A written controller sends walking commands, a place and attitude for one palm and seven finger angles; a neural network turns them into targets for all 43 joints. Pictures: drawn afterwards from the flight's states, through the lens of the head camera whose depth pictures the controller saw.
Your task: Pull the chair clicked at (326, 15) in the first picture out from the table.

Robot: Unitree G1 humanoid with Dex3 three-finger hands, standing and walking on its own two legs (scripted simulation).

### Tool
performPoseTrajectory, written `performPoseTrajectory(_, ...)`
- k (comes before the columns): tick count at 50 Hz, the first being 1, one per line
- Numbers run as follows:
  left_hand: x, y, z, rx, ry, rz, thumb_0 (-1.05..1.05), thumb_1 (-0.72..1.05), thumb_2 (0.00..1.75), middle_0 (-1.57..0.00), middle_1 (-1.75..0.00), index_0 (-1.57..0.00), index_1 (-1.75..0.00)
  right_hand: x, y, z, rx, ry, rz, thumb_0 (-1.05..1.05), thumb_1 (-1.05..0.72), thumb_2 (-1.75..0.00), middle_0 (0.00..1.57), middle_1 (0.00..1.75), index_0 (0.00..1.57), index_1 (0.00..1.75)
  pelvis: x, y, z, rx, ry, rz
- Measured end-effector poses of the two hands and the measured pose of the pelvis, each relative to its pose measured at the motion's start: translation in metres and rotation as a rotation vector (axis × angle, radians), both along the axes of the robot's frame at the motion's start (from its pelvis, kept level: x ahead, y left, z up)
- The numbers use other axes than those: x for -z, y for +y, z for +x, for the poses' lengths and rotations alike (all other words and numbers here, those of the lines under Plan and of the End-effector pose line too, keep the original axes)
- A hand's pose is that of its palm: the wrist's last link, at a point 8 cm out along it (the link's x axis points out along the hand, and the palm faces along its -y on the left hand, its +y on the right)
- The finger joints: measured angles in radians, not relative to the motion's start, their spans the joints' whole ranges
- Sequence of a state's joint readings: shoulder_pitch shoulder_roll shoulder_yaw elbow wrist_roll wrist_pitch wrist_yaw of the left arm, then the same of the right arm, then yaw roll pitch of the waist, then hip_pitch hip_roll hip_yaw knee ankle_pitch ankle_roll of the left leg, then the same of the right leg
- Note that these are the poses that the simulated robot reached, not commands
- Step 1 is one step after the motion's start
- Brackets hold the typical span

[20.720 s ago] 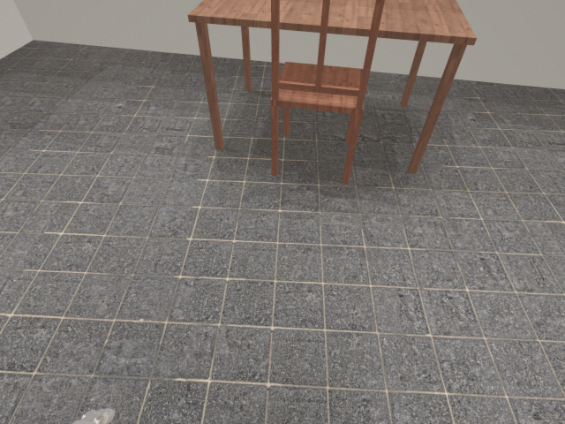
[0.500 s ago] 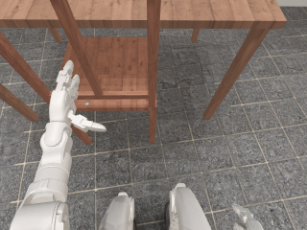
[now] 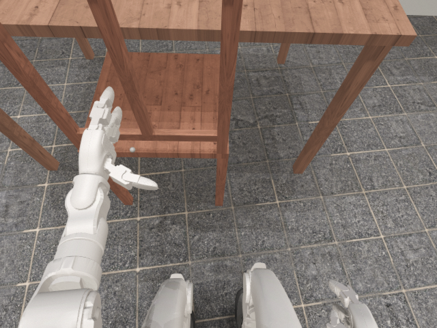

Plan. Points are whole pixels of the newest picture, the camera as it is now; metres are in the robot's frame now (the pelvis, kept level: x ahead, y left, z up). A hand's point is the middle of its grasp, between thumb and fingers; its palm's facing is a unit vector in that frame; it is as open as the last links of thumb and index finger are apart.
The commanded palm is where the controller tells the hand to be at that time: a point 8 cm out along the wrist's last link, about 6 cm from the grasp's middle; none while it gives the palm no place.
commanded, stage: push the fingers through the gap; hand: left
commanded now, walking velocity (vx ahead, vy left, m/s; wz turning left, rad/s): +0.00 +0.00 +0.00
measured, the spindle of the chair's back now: (129, 80) +0.56 +0.17 +0.06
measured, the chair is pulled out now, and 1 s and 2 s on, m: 0.00 0.00 0.00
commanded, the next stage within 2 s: hook a spindle and tug to test in 1.58 s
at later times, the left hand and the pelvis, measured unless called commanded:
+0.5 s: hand (137, 127) +0.47 +0.15 +0.04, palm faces -0.02 -1.00 -0.04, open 16.9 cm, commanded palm +0.45 +0.21 +0.03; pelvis +0.00 +0.00 +0.00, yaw +0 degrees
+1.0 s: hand (142, 106) +0.51 +0.15 +0.04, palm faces -0.01 -1.00 -0.05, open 16.9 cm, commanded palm +0.49 +0.21 +0.03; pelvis -0.01 +0.00 -0.01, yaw -1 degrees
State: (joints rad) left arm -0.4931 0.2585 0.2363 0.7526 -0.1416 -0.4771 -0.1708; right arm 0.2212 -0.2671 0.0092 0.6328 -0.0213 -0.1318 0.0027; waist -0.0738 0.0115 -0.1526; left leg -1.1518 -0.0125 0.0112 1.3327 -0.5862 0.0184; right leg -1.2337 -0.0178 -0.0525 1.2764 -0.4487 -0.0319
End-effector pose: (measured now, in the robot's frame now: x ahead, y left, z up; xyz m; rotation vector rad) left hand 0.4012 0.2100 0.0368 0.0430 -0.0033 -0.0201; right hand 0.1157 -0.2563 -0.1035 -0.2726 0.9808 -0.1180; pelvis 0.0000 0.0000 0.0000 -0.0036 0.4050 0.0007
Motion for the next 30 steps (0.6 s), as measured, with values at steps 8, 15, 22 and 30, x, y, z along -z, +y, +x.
performPoseTrajectory(8, 0.001, 0.0, 0.011, -0.006, 0.006, 0.005, -0.01, -0.5, 0.3, -0.07, -0.08, -0.06, -0.08, 0.005, 0.001, -0.007, 0.001, 0.032, -0.002, 0.01, -0.9, -0.9, 0.2, 0.3, 0.21, 0.3, 0.002, -0.001, 0.0, -0.006, 0.007, -0.001)
performPoseTrajectory(15, -0.001, 0.0, 0.032, -0.003, 0.008, 0.001, -0.01, -0.5, 0.3, -0.07, -0.08, -0.06, -0.08, 0.008, -0.004, -0.022, 0.019, 0.071, -0.014, 0.01, -0.9, -0.9, 0.2, 0.3, 0.21, 0.3, 0.004, -0.001, 0.0, -0.004, 0.023, -0.002)
performPoseTrajectory(22, -0.003, -0.001, 0.044, -0.002, 0.01, 0.0, -0.01, -0.5, 0.3, -0.06, -0.08, -0.06, -0.08, 0.008, -0.01, -0.041, 0.047, 0.121, -0.02, 0.01, -0.9, -0.9, 0.2, 0.3, 0.21, 0.3, 0.004, -0.001, 0.001, 0.002, 0.032, -0.001)
performPoseTrajectory(30, -0.004, -0.005, 0.055, -0.01, 0.004, 0.0, -0.01, -0.5, 0.3, -0.07, -0.08, -0.06, -0.08, 0.008, -0.013, -0.058, 0.066, 0.165, -0.025, 0.01, -0.9, -0.9, 0.2, 0.3, 0.2, 0.3, 0.005, -0.001, -0.001, 0.005, 0.039, -0.002)
